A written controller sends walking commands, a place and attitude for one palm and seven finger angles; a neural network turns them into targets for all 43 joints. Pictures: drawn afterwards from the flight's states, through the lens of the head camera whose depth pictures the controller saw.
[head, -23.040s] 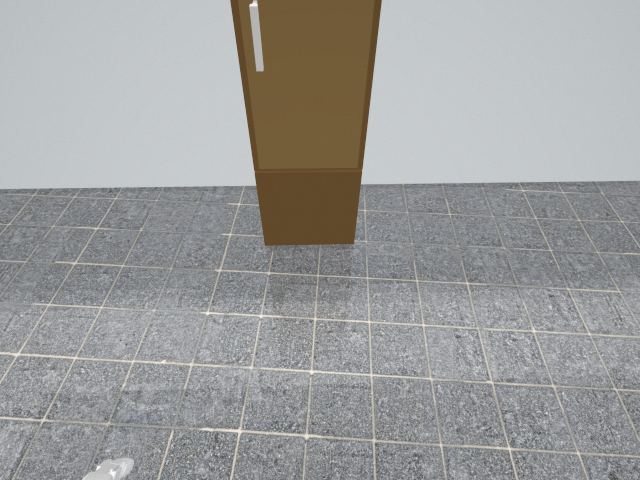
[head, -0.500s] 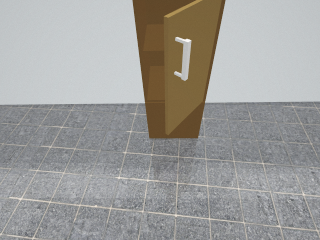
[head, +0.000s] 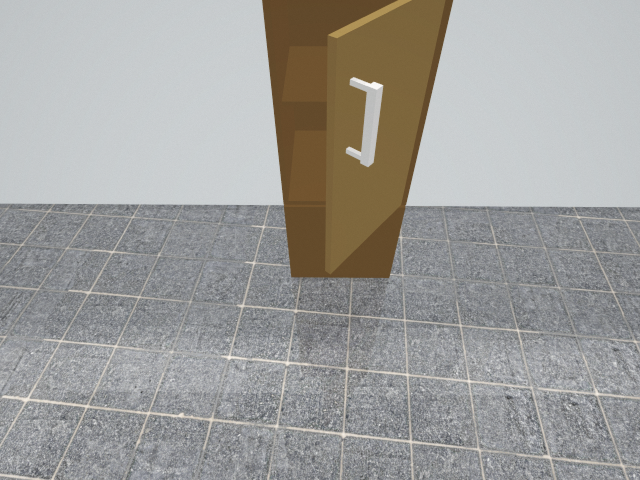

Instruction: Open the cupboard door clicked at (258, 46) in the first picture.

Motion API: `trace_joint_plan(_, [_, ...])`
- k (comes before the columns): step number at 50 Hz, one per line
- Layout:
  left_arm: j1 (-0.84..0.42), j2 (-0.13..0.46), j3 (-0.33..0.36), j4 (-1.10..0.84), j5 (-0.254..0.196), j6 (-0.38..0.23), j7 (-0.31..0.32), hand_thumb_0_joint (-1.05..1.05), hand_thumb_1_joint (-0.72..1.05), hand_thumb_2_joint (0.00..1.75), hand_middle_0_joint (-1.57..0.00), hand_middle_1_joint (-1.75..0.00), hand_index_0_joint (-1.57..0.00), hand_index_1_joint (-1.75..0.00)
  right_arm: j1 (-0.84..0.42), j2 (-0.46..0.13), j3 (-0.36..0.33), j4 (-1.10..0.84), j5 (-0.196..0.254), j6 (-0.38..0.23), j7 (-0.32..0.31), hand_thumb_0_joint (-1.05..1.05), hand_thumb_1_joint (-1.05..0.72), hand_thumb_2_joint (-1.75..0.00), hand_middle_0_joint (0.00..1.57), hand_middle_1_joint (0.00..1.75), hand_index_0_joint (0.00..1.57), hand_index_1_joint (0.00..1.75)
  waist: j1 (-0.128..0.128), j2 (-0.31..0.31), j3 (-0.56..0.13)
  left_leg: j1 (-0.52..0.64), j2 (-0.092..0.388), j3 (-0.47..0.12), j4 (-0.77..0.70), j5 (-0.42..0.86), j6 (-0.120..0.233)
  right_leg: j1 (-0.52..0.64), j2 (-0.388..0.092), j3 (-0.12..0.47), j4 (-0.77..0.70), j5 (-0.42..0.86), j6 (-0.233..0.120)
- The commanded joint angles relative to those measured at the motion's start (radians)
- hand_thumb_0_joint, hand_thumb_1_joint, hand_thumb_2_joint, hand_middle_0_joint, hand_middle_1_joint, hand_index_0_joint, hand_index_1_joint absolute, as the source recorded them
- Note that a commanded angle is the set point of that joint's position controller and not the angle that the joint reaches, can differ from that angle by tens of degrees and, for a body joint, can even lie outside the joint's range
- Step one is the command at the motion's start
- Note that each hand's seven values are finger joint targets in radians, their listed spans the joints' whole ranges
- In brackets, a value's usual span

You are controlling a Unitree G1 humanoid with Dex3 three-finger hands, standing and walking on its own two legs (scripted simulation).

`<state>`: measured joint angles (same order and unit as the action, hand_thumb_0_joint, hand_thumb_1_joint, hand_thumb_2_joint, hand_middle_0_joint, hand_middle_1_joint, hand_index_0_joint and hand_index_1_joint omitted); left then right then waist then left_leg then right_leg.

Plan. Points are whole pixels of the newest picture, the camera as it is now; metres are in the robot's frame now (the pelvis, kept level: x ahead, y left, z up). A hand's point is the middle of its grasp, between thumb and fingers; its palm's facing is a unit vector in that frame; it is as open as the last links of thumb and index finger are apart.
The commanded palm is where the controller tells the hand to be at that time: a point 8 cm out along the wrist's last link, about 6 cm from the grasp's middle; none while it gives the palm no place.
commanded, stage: look to check the result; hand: left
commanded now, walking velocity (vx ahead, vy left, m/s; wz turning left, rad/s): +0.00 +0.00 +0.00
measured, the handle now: (362, 123) +0.67 -0.04 +0.09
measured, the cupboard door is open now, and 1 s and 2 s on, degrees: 50 50 50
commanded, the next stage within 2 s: walk to a spot facing it in 0.48 s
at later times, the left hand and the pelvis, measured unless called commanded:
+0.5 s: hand out of the picture +0.06 +0.20 -0.16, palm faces +0.00 -0.96 -0.28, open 7.4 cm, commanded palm none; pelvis +0.02 -0.01 +0.00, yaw +0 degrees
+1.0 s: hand out of the picture +0.08 +0.18 -0.18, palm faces -0.13 -0.97 -0.23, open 7.4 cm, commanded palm none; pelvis +0.01 -0.01 -0.01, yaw -9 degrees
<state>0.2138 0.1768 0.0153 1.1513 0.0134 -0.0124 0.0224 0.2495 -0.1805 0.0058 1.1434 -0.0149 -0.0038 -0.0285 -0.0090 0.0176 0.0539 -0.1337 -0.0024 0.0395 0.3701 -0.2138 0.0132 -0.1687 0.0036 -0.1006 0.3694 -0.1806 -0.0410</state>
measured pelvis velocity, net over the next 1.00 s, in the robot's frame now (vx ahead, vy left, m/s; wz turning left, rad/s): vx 0.01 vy -0.01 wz -0.15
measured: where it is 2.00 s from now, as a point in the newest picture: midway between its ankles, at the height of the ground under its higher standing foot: outside the picture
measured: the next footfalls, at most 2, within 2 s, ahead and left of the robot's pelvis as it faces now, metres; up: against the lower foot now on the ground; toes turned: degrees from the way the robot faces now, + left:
left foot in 1.64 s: +0.11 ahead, +0.08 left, +0.00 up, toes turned -29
right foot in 1.98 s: -0.02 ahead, -0.16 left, +0.00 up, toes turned -47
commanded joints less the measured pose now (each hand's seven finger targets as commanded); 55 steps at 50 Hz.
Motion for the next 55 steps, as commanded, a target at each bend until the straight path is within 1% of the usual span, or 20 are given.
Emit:
trace_joint_plan(1, [0.032,0.148,0.025,-0.035,-0.005,-0.018,0.007,0.0,0.9,0.9,-0.2,-0.3,-0.2,-0.3,0.038,-0.13,-0.025,-0.029,-0.004,-0.011,-0.006,0.0,-0.9,-0.9,0.2,0.3,0.2,0.3,0.004,0.0,-0.005,-0.045,0.11,-0.095,-0.082,0.096,0.016,0.036,-0.129,0.129,-0.077,0.047,-0.014])
trace_joint_plan(5, [0.024,0.161,0.025,-0.034,-0.005,-0.02,0.006,0.0,0.9,0.9,-0.2,-0.3,-0.2,-0.3,0.018,-0.143,-0.028,-0.031,-0.002,-0.012,-0.006,0.0,-0.9,-0.9,0.2,0.3,0.2,0.3,0.004,0.004,-0.022,-0.024,0.114,-0.096,-0.081,0.119,0.017,0.043,-0.13,0.13,-0.074,0.081,-0.015])
trace_joint_plan(8, [0.019,0.17,0.027,-0.035,-0.004,-0.022,0.006,0.0,0.9,0.9,-0.2,-0.3,-0.2,-0.3,0.011,-0.159,-0.03,-0.035,-0.001,-0.012,-0.006,0.0,-0.9,-0.9,0.2,0.3,0.2,0.3,0.004,-0.026,-0.024,-0.018,0.116,-0.096,-0.08,0.128,0.017,0.044,-0.129,0.127,-0.075,0.096,-0.014])
trace_joint_plan(14, [0.003,0.19,0.028,-0.036,-0.004,-0.024,0.005,0.0,0.9,0.9,-0.2,-0.3,-0.2,-0.3,-0.018,-0.175,-0.029,-0.035,-0.002,-0.014,-0.004,0.0,-0.9,-0.9,0.2,0.3,0.2,0.3,0.005,-0.007,-0.031,-0.004,0.119,-0.095,-0.086,0.155,0.016,0.057,-0.136,0.132,-0.076,0.141,-0.015])
trace_joint_plan(18, [-0.01,0.208,0.029,-0.041,-0.004,-0.026,0.005,0.0,0.9,0.9,-0.2,-0.3,-0.2,-0.3,-0.033,-0.196,-0.031,-0.04,0.0,-0.014,-0.004,0.0,-0.9,-0.9,0.2,0.3,0.2,0.3,0.005,-0.023,-0.043,0.007,0.121,-0.095,-0.087,0.167,0.015,0.066,-0.136,0.132,-0.077,0.167,-0.015])
trace_joint_plan(30, [-0.047,0.239,0.032,-0.053,-0.005,-0.03,0.003,0.0,0.9,0.9,-0.2,-0.3,-0.2,-0.3,-0.069,-0.222,-0.031,-0.044,-0.003,-0.016,-0.001,0.0,-0.9,-0.9,0.2,0.3,0.2,0.3,0.006,-0.015,-0.056,0.024,0.125,-0.093,-0.099,0.186,0.009,0.095,-0.142,0.141,-0.086,0.218,-0.016])
trace_joint_plan(32, [-0.048,0.226,0.034,-0.06,-0.004,-0.024,0.003,0.0,0.9,0.9,-0.2,-0.3,-0.2,-0.3,-0.059,-0.21,-0.032,-0.045,-0.004,-0.013,-0.005,0.0,-0.9,-0.9,0.2,0.3,0.2,0.3,0.002,-0.015,-0.06,0.041,0.133,-0.071,-0.081,0.19,0.003,0.077,-0.14,0.157,-0.074,0.261,-0.017])
trace_joint_plan(34, [-0.024,0.171,0.029,-0.058,-0.004,-0.006,0.007,0.0,0.9,0.9,-0.2,-0.3,-0.2,-0.3,-0.012,-0.141,-0.023,-0.038,-0.004,0.001,-0.01,0.0,-0.9,-0.9,0.2,0.3,0.2,0.3,-0.003,-0.019,-0.07,0.036,0.137,-0.039,-0.04,0.199,-0.008,0.071,-0.143,0.163,-0.038,0.325,-0.012])
trace_joint_plan(38, [-0.009,0.201,0.054,-0.087,0.001,0.015,0.004,0.0,0.9,0.9,-0.2,-0.3,-0.2,-0.3,-0.003,-0.161,-0.044,-0.076,-0.001,0.017,-0.019,0.0,-0.9,-0.9,0.2,0.3,0.2,0.3,0.001,-0.052,-0.065,0.003,0.137,0.015,0.036,0.126,-0.016,0.037,-0.149,0.216,0.01,0.368,-0.031])
trace_joint_plan(43, [-0.018,0.214,0.074,-0.136,0.007,0.033,-0.002,0.0,0.9,0.9,-0.2,-0.3,-0.2,-0.3,-0.002,-0.154,-0.063,-0.13,0.001,0.029,-0.022,0.0,-0.9,-0.9,0.2,0.3,0.2,0.3,-0.007,-0.079,-0.054,-0.017,0.128,0.051,0.122,0.012,-0.018,-0.05,-0.157,0.297,0.016,0.29,-0.06])
trace_joint_plan(45, [-0.036,0.206,0.079,-0.159,0.007,0.039,-0.006,0.0,0.9,0.9,-0.2,-0.3,-0.2,-0.3,0.011,-0.15,-0.068,-0.138,-0.001,0.028,-0.023,0.0,-0.9,-0.9,0.2,0.3,0.2,0.3,-0.016,-0.039,-0.042,-0.003,0.146,0.033,0.103,0.0,-0.01,-0.105,-0.138,0.302,0.042,0.245,-0.058])
trace_joint_plan(46, [-0.047,0.194,0.079,-0.173,0.007,0.04,-0.009,0.0,0.9,0.9,-0.2,-0.3,-0.2,-0.3,0.018,-0.159,-0.071,-0.143,-0.004,0.025,-0.024,0.0,-0.9,-0.9,0.2,0.3,0.2,0.3,-0.021,0.011,-0.039,0.017,0.181,0.0,0.062,0.01,0.004,-0.148,-0.098,0.273,0.089,0.214,-0.041])
trace_joint_plan(47, [-0.057,0.173,0.077,-0.189,0.006,0.042,-0.014,0.0,0.9,0.9,-0.2,-0.3,-0.2,-0.3,0.023,-0.181,-0.076,-0.149,-0.008,0.022,-0.026,0.0,-0.9,-0.9,0.2,0.3,0.2,0.3,-0.022,0.091,-0.037,0.043,0.246,-0.053,0.005,0.04,0.033,-0.198,-0.043,0.218,0.181,0.172,-0.017])
trace_joint_plan(48, [-0.066,0.147,0.075,-0.203,0.005,0.044,-0.019,0.0,0.9,0.9,-0.2,-0.3,-0.2,-0.3,0.033,-0.207,-0.083,-0.154,-0.011,0.018,-0.028,0.0,-0.9,-0.9,0.2,0.3,0.2,0.3,-0.02,0.17,-0.042,0.051,0.343,-0.138,-0.062,0.096,0.088,-0.238,0.004,0.144,0.33,0.014,0.009])
trace_joint_plan(49, [-0.09,0.142,0.078,-0.221,0.009,0.052,-0.024,0.0,0.9,0.9,-0.2,-0.3,-0.2,-0.3,0.042,-0.213,-0.086,-0.156,-0.015,0.011,-0.031,0.0,-0.9,-0.9,0.2,0.3,0.2,0.3,-0.025,0.215,-0.02,0.053,0.428,-0.189,-0.114,0.214,0.154,-0.308,0.018,0.105,0.531,-0.29,0.028])
trace_joint_plan(50, [-0.092,0.142,0.087,-0.231,0.011,0.059,-0.028,0.0,0.9,0.9,-0.2,-0.3,-0.2,-0.3,0.045,-0.208,-0.081,-0.162,-0.019,0.007,-0.033,0.0,-0.9,-0.9,0.2,0.3,0.2,0.3,-0.015,0.182,-0.015,0.051,0.45,-0.174,-0.105,0.293,0.184,-0.341,-0.003,0.133,0.656,-0.351,0.037])
trace_joint_plan(51, [-0.082,0.143,0.092,-0.235,0.012,0.063,-0.032,0.0,0.9,0.9,-0.2,-0.3,-0.2,-0.3,0.026,-0.201,-0.077,-0.174,-0.018,0.005,-0.035,0.0,-0.9,-0.9,0.2,0.3,0.2,0.3,-0.001,0.147,-0.017,0.038,0.443,-0.136,-0.091,0.323,0.186,-0.353,-0.018,0.149,0.705,-0.346,0.043])
trace_joint_plan(52, [-0.081,0.127,0.093,-0.235,0.01,0.06,-0.037,0.0,0.9,0.9,-0.2,-0.3,-0.2,-0.3,-0.01,-0.196,-0.08,-0.189,-0.021,0.001,-0.035,0.0,-0.9,-0.9,0.2,0.3,0.2,0.3,0.017,0.129,-0.01,0.043,0.417,-0.085,-0.055,0.376,0.173,-0.35,-0.04,0.148,0.67,-0.337,0.043])
trace_joint_plan(53, [-0.077,0.11,0.088,-0.236,0.01,0.057,-0.041,0.0,0.9,0.9,-0.2,-0.3,-0.2,-0.3,-0.026,-0.198,-0.084,-0.201,-0.021,-0.001,-0.032,0.0,-0.9,-0.9,0.2,0.3,0.2,0.3,0.02,0.089,-0.019,0.046,0.4,-0.037,-0.028,0.388,0.153,-0.32,-0.048,0.123,0.611,-0.318,0.041])
trace_joint_plan(55, [-0.064,0.093,0.082,-0.243,0.008,0.053,-0.045,0.0,0.9,0.9,-0.2,-0.3,-0.2,-0.3,-0.028,-0.216,-0.09,-0.203,-0.028,0.005,-0.027,0.0,-0.9,-0.9,0.2,0.3,0.2,0.3,0.017,0.127,-0.026,0.045,0.367,0.034,0.019,0.4,0.113,-0.245,-0.042,0.063,0.472,-0.304,0.042])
